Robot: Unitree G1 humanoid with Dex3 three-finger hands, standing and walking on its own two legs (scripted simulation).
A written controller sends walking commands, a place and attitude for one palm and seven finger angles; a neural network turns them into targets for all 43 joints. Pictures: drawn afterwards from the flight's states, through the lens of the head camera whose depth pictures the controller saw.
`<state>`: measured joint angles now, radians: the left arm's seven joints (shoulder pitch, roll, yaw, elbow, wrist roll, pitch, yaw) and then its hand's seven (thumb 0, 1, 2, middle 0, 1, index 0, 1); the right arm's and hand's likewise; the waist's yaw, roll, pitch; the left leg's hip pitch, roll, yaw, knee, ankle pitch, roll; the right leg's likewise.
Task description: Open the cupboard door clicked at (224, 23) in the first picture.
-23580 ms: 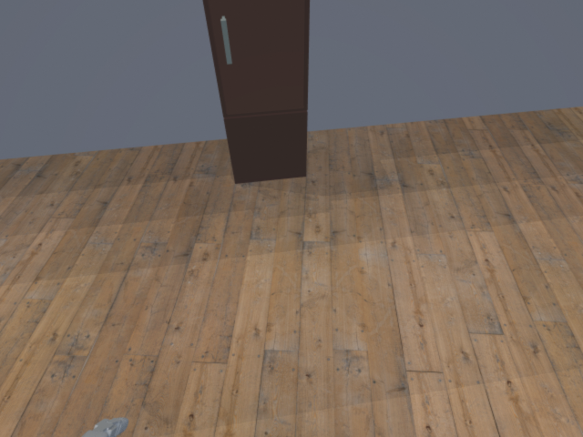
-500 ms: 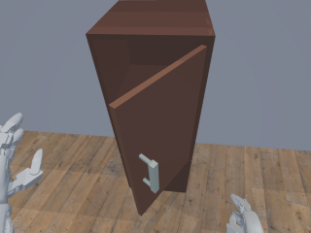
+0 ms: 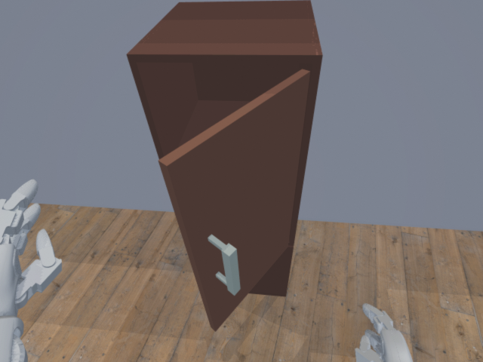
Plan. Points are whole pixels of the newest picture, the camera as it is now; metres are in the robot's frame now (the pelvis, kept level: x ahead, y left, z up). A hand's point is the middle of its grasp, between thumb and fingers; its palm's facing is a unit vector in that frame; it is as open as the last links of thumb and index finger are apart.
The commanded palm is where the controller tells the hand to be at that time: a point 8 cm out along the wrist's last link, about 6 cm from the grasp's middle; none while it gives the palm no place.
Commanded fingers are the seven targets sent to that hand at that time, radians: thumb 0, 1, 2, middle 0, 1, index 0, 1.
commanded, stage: step back with the hand held close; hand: left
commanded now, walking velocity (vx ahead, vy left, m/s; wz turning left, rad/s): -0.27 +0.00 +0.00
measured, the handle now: (224, 265) +0.30 +0.08 -0.03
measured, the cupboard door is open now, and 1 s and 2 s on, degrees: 56 56 56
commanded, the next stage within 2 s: stop stepping back and stand still in 1.60 s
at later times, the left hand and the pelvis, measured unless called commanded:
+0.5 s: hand (23, 287) +0.15 +0.29 +0.15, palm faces +0.39 -0.77 -0.51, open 7.5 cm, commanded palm +0.09 +0.32 +0.17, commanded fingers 0.00 0.90 0.90 -0.20 -0.30 -0.20 -0.30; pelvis -0.05 +0.02 -0.01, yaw +0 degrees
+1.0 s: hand out of the picture +0.08 +0.31 +0.17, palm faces +0.46 -0.73 -0.50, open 7.5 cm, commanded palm +0.01 +0.34 +0.17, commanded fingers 0.00 0.90 0.90 -0.20 -0.30 -0.20 -0.30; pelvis -0.11 +0.03 -0.01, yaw +4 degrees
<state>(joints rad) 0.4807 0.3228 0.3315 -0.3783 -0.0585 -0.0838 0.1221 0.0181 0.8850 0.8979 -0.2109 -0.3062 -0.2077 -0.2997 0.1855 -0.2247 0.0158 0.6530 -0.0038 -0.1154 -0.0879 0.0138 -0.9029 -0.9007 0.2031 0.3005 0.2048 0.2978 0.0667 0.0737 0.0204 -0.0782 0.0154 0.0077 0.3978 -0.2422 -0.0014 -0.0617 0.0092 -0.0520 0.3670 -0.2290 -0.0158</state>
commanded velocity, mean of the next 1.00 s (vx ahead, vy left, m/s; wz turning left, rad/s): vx -0.30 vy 0.00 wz -0.02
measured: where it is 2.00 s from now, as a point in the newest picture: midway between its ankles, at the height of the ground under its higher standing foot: outside the picture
